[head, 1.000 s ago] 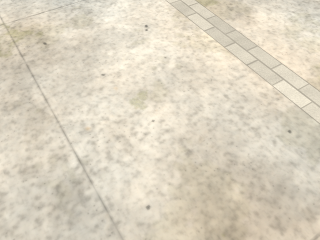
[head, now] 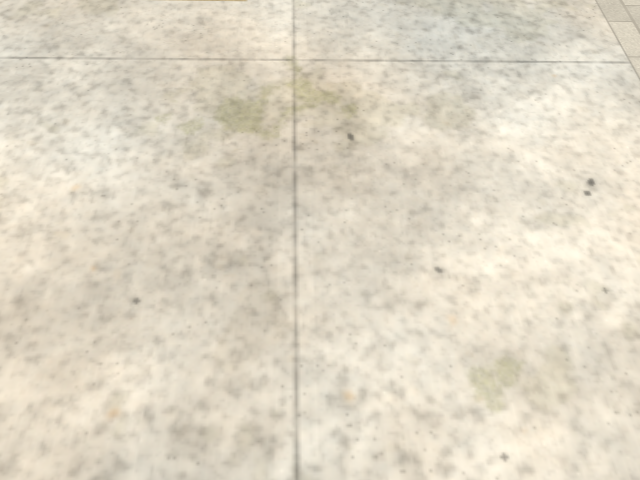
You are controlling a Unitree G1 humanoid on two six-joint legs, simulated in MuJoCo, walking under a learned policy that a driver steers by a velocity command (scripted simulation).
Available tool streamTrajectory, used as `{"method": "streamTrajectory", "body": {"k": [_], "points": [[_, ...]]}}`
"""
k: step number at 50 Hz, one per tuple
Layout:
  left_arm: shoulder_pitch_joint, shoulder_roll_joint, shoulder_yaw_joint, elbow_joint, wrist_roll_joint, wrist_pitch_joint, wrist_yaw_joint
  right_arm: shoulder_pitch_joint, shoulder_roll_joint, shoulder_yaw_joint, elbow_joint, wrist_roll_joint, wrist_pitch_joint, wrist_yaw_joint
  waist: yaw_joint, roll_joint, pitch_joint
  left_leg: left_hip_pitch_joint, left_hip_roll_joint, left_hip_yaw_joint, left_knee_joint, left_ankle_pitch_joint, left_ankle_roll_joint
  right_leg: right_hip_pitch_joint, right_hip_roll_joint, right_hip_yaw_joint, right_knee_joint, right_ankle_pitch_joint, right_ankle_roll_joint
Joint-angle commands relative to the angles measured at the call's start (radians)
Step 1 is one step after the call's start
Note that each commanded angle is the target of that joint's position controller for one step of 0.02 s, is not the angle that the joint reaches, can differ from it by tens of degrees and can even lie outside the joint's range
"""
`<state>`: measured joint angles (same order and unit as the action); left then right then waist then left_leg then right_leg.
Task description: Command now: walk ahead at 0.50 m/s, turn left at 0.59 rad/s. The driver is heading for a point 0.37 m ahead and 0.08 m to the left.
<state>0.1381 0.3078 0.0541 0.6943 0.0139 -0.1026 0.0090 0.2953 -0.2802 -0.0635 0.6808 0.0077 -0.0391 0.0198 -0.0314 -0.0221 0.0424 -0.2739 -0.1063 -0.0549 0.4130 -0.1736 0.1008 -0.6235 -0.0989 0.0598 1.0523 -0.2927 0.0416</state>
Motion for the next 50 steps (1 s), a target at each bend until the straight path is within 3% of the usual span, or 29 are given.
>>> {"method": "streamTrajectory", "body": {"k": [1,4,7,10,12,13,14,15,16,17,18,20,22,25,28,30,32,33,34,35,36,37,39,44,50], "points": [[-0.011,0.062,0.015,-0.059,0.008,0.002,0.002,-0.043,-0.168,-0.047,-0.070,0.006,-0.021,-0.023,0.031,0.065,-0.074,0.024,0.234,-0.236,-0.174,0.256,0.179,-0.009,0.008,-0.003,-0.156,0.161,0.026],[-0.126,0.038,0.002,-0.081,-0.001,-0.005,-0.011,-0.001,-0.172,-0.049,-0.050,0.014,-0.013,-0.032,-0.015,0.092,-0.056,-0.004,0.193,-0.209,-0.157,0.164,0.134,0.065,0.059,-0.008,-0.381,0.340,0.027],[-0.201,0.058,0.005,-0.103,-0.018,-0.015,-0.026,0.053,-0.177,-0.052,-0.027,0.021,-0.006,-0.034,-0.043,0.105,-0.044,0.030,0.215,-0.272,-0.122,0.089,0.122,0.113,0.091,0.005,-0.487,0.365,0.018],[-0.189,0.094,0.023,-0.107,-0.022,-0.025,-0.035,0.066,-0.170,-0.051,-0.018,0.020,0.002,-0.037,-0.026,0.134,-0.048,0.109,0.240,-0.362,-0.041,0.061,0.102,0.163,0.104,0.023,-0.555,0.262,-0.013],[-0.076,0.114,0.041,-0.081,-0.021,-0.033,-0.029,0.045,-0.146,-0.045,-0.026,0.018,0.007,-0.037,0.039,0.153,-0.083,0.104,0.205,-0.370,0.055,0.110,0.068,0.327,0.107,-0.001,-0.618,0.229,-0.055],[0.040,0.149,0.056,-0.068,-0.005,-0.037,-0.022,0.035,-0.098,-0.028,-0.040,0.011,0.003,-0.034,0.096,0.119,-0.181,0.038,0.156,-0.319,0.231,0.110,0.032,0.535,0.017,0.067,-0.598,0.222,-0.106],[0.165,0.234,0.075,-0.057,0.024,-0.035,-0.014,0.108,-0.042,-0.010,-0.065,0.013,-0.003,-0.037,0.103,-0.069,-0.328,-0.218,0.034,-0.179,0.565,-0.093,-0.048,0.877,-0.206,0.357,-0.598,0.236,-0.231],[0.210,0.222,0.078,-0.025,0.009,-0.020,-0.024,0.175,-0.070,-0.007,-0.073,0.022,-0.008,-0.042,0.080,-0.309,-0.382,-0.428,0.008,-0.125,0.794,-0.448,-0.091,0.969,-0.340,0.698,-0.685,0.160,-0.336],[0.160,0.137,0.054,-0.045,-0.007,-0.014,-0.024,0.137,-0.154,-0.029,-0.054,0.022,-0.004,-0.043,0.089,-0.175,-0.263,-0.484,0.056,-0.158,0.887,-0.405,-0.110,0.867,-0.312,0.627,-0.701,0.182,-0.315],[0.111,0.094,0.039,-0.056,-0.003,-0.004,-0.021,0.054,-0.173,-0.036,-0.063,0.013,0.005,-0.045,0.091,-0.088,-0.178,-0.468,0.080,-0.127,0.915,-0.346,-0.126,0.747,-0.270,0.458,-0.684,0.337,-0.287],[0.067,0.068,0.027,-0.054,0.002,0.002,-0.024,0.010,-0.162,-0.037,-0.075,0.001,0.012,-0.046,0.071,-0.042,-0.125,-0.438,0.099,-0.105,0.883,-0.315,-0.135,0.633,-0.223,0.337,-0.685,0.512,-0.275],[0.022,0.045,0.014,-0.034,0.007,0.003,-0.029,0.009,-0.118,-0.033,-0.076,0.000,0.027,-0.043,0.022,-0.067,-0.088,-0.342,0.139,-0.080,0.763,-0.290,-0.138,0.489,-0.156,0.190,-0.708,0.682,-0.250],[0.001,0.061,0.017,-0.008,0.007,0.002,-0.030,0.019,-0.063,-0.016,-0.069,0.001,0.036,-0.043,0.003,-0.099,-0.099,-0.270,0.131,-0.038,0.625,-0.241,-0.151,0.435,-0.126,0.108,-0.737,0.783,-0.262],[-0.022,0.103,0.027,0.021,-0.006,0.017,-0.021,-0.022,-0.037,0.001,-0.070,-0.008,0.037,-0.037,0.005,-0.100,-0.155,-0.140,0.140,0.000,0.405,-0.082,-0.152,0.413,-0.113,0.029,-0.746,0.816,-0.262],[0.013,0.121,0.028,0.053,-0.021,0.033,-0.017,-0.093,-0.059,-0.001,-0.081,-0.006,0.039,-0.029,0.037,-0.095,-0.163,-0.076,0.128,0.016,0.269,0.015,-0.141,0.439,-0.118,0.019,-0.736,0.702,-0.251],[0.016,0.124,0.025,0.067,-0.028,0.041,-0.018,-0.118,-0.068,-0.006,-0.090,-0.009,0.040,-0.026,0.034,-0.087,-0.147,-0.030,0.118,0.027,0.166,0.046,-0.118,0.444,-0.121,0.031,-0.708,0.594,-0.236],[0.027,0.097,0.012,0.083,-0.036,0.045,-0.019,-0.115,-0.080,-0.013,-0.089,-0.019,0.037,-0.027,0.017,-0.068,-0.133,0.092,0.113,0.026,0.002,0.168,-0.076,0.407,-0.082,0.030,-0.657,0.417,-0.179],[0.060,0.063,-0.001,0.090,-0.016,0.040,-0.020,-0.112,-0.125,-0.022,-0.100,-0.028,0.037,-0.036,0.029,-0.004,-0.159,0.198,0.203,-0.067,-0.005,0.405,-0.045,0.361,-0.036,0.002,-0.603,0.292,-0.120],[0.150,0.033,-0.013,0.098,0.015,0.032,-0.026,-0.128,-0.173,-0.027,-0.121,-0.035,0.047,-0.046,0.087,0.126,-0.212,0.321,0.330,-0.186,0.056,0.595,0.032,0.268,0.040,-0.054,-0.535,0.016,-0.061],[0.166,-0.004,-0.028,0.105,0.010,0.040,-0.022,-0.149,-0.095,-0.006,-0.109,-0.033,0.055,-0.044,0.088,0.194,-0.251,0.270,0.352,-0.213,0.048,0.442,0.094,0.304,0.041,-0.065,-0.547,-0.070,-0.027],[0.113,0.030,-0.025,0.099,0.007,0.054,-0.017,-0.187,-0.059,0.001,-0.114,-0.025,0.056,-0.033,0.073,0.159,-0.198,0.190,0.289,-0.187,0.040,0.291,0.068,0.342,0.044,-0.067,-0.576,-0.018,-0.013],[0.087,0.055,-0.019,0.101,0.005,0.066,-0.014,-0.208,-0.055,0.003,-0.115,-0.024,0.056,-0.026,0.066,0.134,-0.153,0.147,0.238,-0.144,0.046,0.212,0.029,0.336,0.050,-0.077,-0.584,0.014,-0.013],[0.091,0.080,-0.013,0.110,0.008,0.085,-0.009,-0.203,-0.082,-0.003,-0.111,-0.022,0.047,-0.017,0.059,0.108,-0.105,0.106,0.203,-0.112,0.065,0.230,-0.002,0.344,0.050,-0.076,-0.591,0.058,-0.016],[0.092,0.071,-0.016,0.133,-0.003,0.089,-0.002,-0.188,-0.067,-0.002,-0.089,-0.020,0.037,-0.020,0.055,0.073,-0.137,0.144,0.194,-0.094,0.116,0.431,-0.002,0.396,0.035,-0.069,-0.584,0.161,-0.018],[0.080,0.063,-0.015,0.162,-0.004,0.108,0.008,-0.203,-0.060,-0.005,-0.056,-0.018,0.039,-0.019,0.059,0.044,-0.120,0.123,0.182,-0.084,0.103,0.372,-0.002,0.425,0.036,-0.072,-0.597,0.141,-0.014]]}}
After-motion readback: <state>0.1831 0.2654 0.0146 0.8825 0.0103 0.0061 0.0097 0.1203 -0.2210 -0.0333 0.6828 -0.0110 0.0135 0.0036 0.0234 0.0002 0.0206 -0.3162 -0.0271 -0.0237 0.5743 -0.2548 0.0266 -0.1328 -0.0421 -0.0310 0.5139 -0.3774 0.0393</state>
